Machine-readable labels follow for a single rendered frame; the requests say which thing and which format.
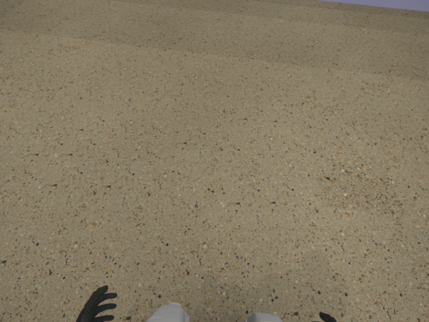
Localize robot left hand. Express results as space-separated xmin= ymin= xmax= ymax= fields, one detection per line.
xmin=76 ymin=285 xmax=117 ymax=322

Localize robot left thigh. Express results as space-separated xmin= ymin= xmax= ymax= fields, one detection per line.
xmin=146 ymin=305 xmax=190 ymax=322

